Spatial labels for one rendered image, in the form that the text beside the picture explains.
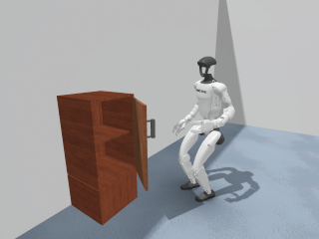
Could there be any handle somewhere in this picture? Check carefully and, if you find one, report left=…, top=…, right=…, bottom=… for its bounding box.
left=147, top=119, right=156, bottom=138

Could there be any robot left hand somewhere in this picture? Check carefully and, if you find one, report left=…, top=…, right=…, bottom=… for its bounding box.
left=190, top=119, right=214, bottom=134

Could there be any robot right upper arm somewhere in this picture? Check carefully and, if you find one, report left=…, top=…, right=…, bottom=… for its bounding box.
left=193, top=80, right=201, bottom=104

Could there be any right robot thigh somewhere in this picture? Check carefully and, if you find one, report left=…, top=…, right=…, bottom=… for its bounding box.
left=178, top=125, right=205, bottom=163

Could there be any robot right foot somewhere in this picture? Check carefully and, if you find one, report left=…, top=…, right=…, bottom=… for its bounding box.
left=180, top=181, right=200, bottom=190

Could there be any robot right hand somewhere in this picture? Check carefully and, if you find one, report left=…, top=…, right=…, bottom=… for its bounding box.
left=172, top=119, right=187, bottom=135

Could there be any left robot forearm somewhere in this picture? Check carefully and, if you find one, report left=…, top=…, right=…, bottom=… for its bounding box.
left=212, top=107, right=235, bottom=128

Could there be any robot left upper arm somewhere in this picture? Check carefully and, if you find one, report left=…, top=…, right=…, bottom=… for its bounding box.
left=212, top=83, right=233, bottom=113

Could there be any cupboard door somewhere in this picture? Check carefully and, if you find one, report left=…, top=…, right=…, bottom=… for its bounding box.
left=132, top=97, right=149, bottom=191

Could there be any right robot forearm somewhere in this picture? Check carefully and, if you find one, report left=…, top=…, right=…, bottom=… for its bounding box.
left=184, top=103, right=199, bottom=122

